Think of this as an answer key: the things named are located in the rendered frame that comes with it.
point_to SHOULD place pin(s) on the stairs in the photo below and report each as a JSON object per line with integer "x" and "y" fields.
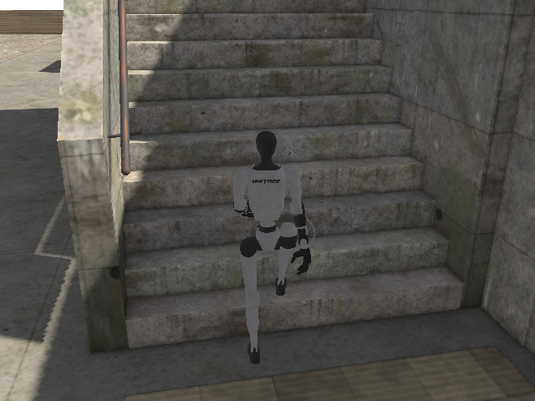
{"x": 205, "y": 77}

